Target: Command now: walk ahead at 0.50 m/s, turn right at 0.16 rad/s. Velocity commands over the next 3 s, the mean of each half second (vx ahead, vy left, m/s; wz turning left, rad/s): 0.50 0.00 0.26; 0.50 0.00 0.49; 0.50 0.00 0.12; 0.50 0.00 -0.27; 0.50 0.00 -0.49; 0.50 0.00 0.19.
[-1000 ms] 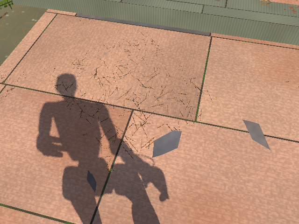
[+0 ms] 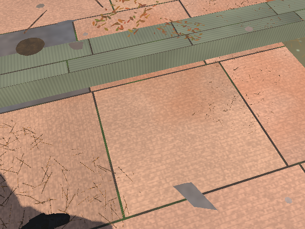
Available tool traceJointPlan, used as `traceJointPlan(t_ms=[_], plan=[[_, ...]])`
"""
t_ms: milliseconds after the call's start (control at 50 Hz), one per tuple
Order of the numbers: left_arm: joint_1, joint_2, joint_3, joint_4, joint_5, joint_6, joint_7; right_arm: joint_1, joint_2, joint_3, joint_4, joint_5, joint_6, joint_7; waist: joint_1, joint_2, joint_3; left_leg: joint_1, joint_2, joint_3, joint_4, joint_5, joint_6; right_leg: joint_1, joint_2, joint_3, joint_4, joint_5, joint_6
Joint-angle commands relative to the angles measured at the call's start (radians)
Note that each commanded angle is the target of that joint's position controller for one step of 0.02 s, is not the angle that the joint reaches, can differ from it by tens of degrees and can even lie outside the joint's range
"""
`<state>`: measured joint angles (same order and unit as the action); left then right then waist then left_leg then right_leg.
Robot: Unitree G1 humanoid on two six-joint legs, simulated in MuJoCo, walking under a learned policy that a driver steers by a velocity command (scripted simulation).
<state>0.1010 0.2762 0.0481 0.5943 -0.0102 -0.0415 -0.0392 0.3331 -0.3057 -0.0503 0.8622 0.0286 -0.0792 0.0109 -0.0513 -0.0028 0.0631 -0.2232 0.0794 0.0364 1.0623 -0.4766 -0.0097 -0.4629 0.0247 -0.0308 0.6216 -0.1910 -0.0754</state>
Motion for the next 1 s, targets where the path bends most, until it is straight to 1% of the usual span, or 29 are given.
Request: traceJointPlan(t_ms=[20,40,60,120,180,260,340,380,400,440,460,480,500,520,540,560,580,600,620,680,720,780,820,860,920,940,960,980,1000], plan=[[0.198,0.145,0.047,0.009,0.001,-0.019,0.004,-0.095,-0.123,-0.019,-0.119,0.010,-0.041,0.000,0.109,-0.048,-0.169,-0.514,0.051,-0.086,0.195,0.084,0.029,0.517,-0.302,0.419,-0.316,0.120,-0.196],[0.153,0.108,0.036,0.007,0.008,-0.027,0.003,-0.075,-0.124,-0.025,-0.106,-0.004,-0.028,-0.004,0.073,-0.063,-0.136,-0.450,0.079,-0.096,0.138,0.138,0.026,0.416,-0.268,0.336,-0.345,0.182,-0.176],[0.128,0.099,0.034,0.008,0.013,-0.035,0.003,-0.036,-0.110,-0.024,-0.089,-0.005,-0.013,-0.002,0.046,-0.080,-0.126,-0.389,0.089,-0.102,0.120,0.183,0.020,0.350,-0.250,0.291,-0.385,0.187,-0.169],[0.126,0.110,0.041,0.045,0.020,-0.065,0.007,-0.021,-0.069,-0.021,-0.073,-0.004,0.021,-0.006,0.023,-0.062,-0.087,-0.388,0.082,-0.112,0.069,0.281,-0.003,0.285,-0.247,0.185,-0.464,0.255,-0.175],[0.162,0.109,0.043,0.084,0.029,-0.071,0.022,-0.099,-0.058,-0.022,-0.094,-0.004,0.023,-0.009,0.050,-0.049,-0.037,-0.479,0.054,-0.159,-0.063,0.424,-0.015,0.322,-0.236,0.088,-0.487,0.285,-0.147],[0.166,0.126,0.045,0.112,0.023,-0.070,0.035,-0.190,-0.033,-0.014,-0.121,-0.008,0.012,0.011,0.085,-0.045,-0.003,-0.465,0.022,-0.116,-0.288,0.608,-0.001,0.365,-0.227,-0.015,-0.513,0.272,-0.104],[0.227,0.143,0.053,0.161,0.012,-0.052,0.044,-0.296,-0.011,-0.001,-0.178,-0.009,0.009,0.036,0.132,-0.025,0.041,-0.521,0.012,-0.069,-0.411,0.578,0.028,0.503,-0.273,-0.063,-0.483,0.332,-0.094],[0.238,0.155,0.058,0.175,0.004,-0.034,0.049,-0.326,-0.014,-0.001,-0.210,-0.010,0.007,0.052,0.134,-0.030,0.041,-0.541,-0.002,-0.035,-0.441,0.491,0.050,0.579,-0.295,-0.078,-0.430,0.433,-0.085],[0.229,0.165,0.060,0.177,0.002,-0.025,0.054,-0.323,-0.020,-0.003,-0.223,-0.009,0.008,0.058,0.122,-0.041,0.030,-0.517,-0.019,-0.010,-0.452,0.440,0.066,0.599,-0.299,-0.092,-0.387,0.545,-0.074],[0.208,0.196,0.068,0.170,0.000,-0.009,0.066,-0.262,-0.052,-0.020,-0.232,-0.009,0.015,0.062,0.075,-0.087,-0.045,-0.382,-0.086,0.058,-0.442,0.334,0.105,0.617,-0.295,-0.123,-0.243,0.898,-0.048],[0.198,0.206,0.069,0.166,0.000,-0.001,0.072,-0.166,-0.087,-0.039,-0.217,-0.009,0.019,0.059,0.019,-0.097,-0.106,-0.251,-0.126,0.078,-0.446,0.305,0.131,0.597,-0.281,-0.139,-0.099,1.012,-0.032],[0.181,0.202,0.064,0.161,-0.004,0.002,0.078,-0.012,-0.140,-0.069,-0.185,-0.007,0.020,0.047,-0.070,-0.071,-0.186,-0.010,-0.156,0.062,-0.518,0.370,0.172,0.490,-0.242,-0.162,0.118,0.958,0.002],[0.210,0.150,0.042,0.140,0.018,-0.012,0.078,0.122,-0.234,-0.097,-0.166,-0.007,0.031,0.023,-0.107,0.080,-0.292,0.299,0.020,-0.215,-0.533,0.416,0.244,0.231,-0.180,-0.164,0.441,0.539,0.044],[0.289,0.035,0.004,0.099,0.026,-0.045,0.056,0.074,-0.277,-0.099,-0.192,-0.002,0.022,0.022,0.004,0.289,-0.404,0.607,0.252,-0.805,-0.666,0.270,0.457,-0.189,0.059,-0.018,0.796,-0.360,0.106],[0.190,0.130,0.021,0.093,-0.003,-0.084,0.035,0.095,-0.192,-0.076,-0.198,-0.008,0.018,0.025,-0.074,0.149,-0.438,0.626,0.244,-0.819,-0.742,0.204,0.419,-0.292,0.002,0.168,0.835,-0.352,0.074],[0.107,0.149,0.024,0.059,-0.033,-0.101,0.027,0.066,-0.149,-0.065,-0.200,-0.014,0.013,0.023,-0.070,0.095,-0.303,0.516,0.210,-0.663,-0.749,0.239,0.371,-0.330,-0.040,0.153,0.785,-0.278,0.053],[0.085,0.131,0.019,0.054,-0.020,-0.108,0.031,0.002,-0.136,-0.059,-0.207,-0.011,0.009,0.024,-0.017,-0.014,-0.192,0.350,0.166,-0.550,-0.759,0.347,0.338,-0.305,-0.084,0.138,0.677,-0.212,0.050],[0.079,0.143,0.028,0.059,0.008,-0.103,0.038,-0.054,-0.101,-0.049,-0.221,-0.012,0.008,0.021,0.015,-0.021,-0.149,0.240,0.133,-0.475,-0.773,0.446,0.320,-0.250,-0.115,0.131,0.585,-0.177,0.060],[0.098,0.142,0.032,0.060,0.016,-0.091,0.038,-0.083,-0.093,-0.043,-0.238,-0.022,0.009,0.016,0.045,0.007,-0.124,0.154,0.108,-0.440,-0.798,0.508,0.320,-0.191,-0.127,0.130,0.555,-0.153,0.071],[0.121,0.109,0.026,0.062,0.027,-0.060,0.042,-0.092,-0.118,-0.050,-0.239,-0.020,0.007,0.002,0.072,0.028,-0.097,0.022,0.075,-0.360,-0.835,0.621,0.327,-0.145,-0.126,0.097,0.426,-0.105,0.124],[0.051,0.085,0.015,0.041,0.029,-0.054,0.046,-0.075,-0.142,-0.057,-0.230,-0.016,0.010,-0.010,0.052,0.039,-0.073,-0.031,0.039,-0.306,-0.839,0.614,0.303,-0.138,-0.109,0.079,0.282,0.010,0.151],[-0.062,0.062,0.004,0.021,0.022,-0.060,0.039,-0.039,-0.147,-0.059,-0.215,-0.007,0.022,-0.021,0.002,0.076,-0.071,-0.062,-0.013,-0.271,-0.811,0.502,0.246,-0.060,-0.058,0.070,0.046,0.218,0.157],[-0.114,0.075,0.007,0.007,0.009,-0.068,0.031,-0.001,-0.153,-0.061,-0.202,-0.004,0.029,-0.024,-0.022,0.089,-0.073,-0.042,0.002,-0.312,-0.791,0.438,0.231,-0.025,-0.031,0.076,-0.034,0.265,0.155],[-0.124,0.096,0.013,0.005,0.005,-0.078,0.020,0.020,-0.139,-0.056,-0.189,-0.004,0.032,-0.025,-0.026,0.101,-0.077,0.027,0.037,-0.358,-0.748,0.389,0.222,-0.021,-0.037,0.096,-0.089,0.258,0.135],[-0.073,0.125,0.029,0.015,0.005,-0.091,0.013,0.014,-0.129,-0.054,-0.179,-0.011,0.033,-0.025,0.010,0.135,-0.073,0.101,0.081,-0.416,-0.676,0.422,0.196,0.034,-0.043,0.090,-0.132,0.165,0.081],[0.025,0.089,0.008,0.050,0.089,-0.061,0.015,0.047,-0.156,-0.058,-0.164,-0.080,0.030,-0.011,0.030,0.141,-0.095,0.085,0.018,-0.376,-0.609,0.530,0.158,0.146,-0.013,0.016,-0.129,0.072,0.070],[0.129,0.119,0.021,0.069,0.103,-0.061,0.024,0.061,-0.112,-0.049,-0.159,-0.075,0.022,-0.006,0.079,0.094,-0.132,0.042,-0.036,-0.336,-0.440,0.604,0.128,0.292,-0.059,0.077,-0.138,0.028,0.037],[0.297,0.200,0.035,0.074,0.103,-0.063,0.037,0.069,-0.062,-0.033,-0.185,-0.063,0.014,-0.003,0.151,-0.061,-0.271,-0.053,-0.100,-0.243,-0.145,0.420,0.099,0.489,-0.273,0.332,-0.174,-0.074,-0.013],[0.328,0.337,0.076,0.120,0.082,-0.041,0.038,0.202,-0.037,-0.033,-0.199,-0.039,0.016,0.001,0.081,-0.403,-0.342,-0.345,-0.242,-0.129,0.089,-0.068,0.059,0.670,-0.436,0.801,-0.335,-0.170,-0.148]])
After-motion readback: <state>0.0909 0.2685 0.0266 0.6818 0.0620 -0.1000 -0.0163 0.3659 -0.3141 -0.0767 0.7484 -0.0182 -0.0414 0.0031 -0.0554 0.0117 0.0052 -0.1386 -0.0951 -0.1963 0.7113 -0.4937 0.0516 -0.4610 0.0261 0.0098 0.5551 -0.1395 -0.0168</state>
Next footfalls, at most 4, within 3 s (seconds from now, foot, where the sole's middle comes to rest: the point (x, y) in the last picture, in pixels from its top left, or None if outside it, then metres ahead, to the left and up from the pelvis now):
0.48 left None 0.42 0.16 -0.76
0.96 right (141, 164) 0.73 0.06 -0.76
1.46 left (79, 146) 0.85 0.36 -0.76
2.14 right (89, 55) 1.36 0.33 -0.62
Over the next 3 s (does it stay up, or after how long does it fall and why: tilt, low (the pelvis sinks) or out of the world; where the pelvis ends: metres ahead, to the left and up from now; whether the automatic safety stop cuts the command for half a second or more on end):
stays up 1.72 0.38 0.16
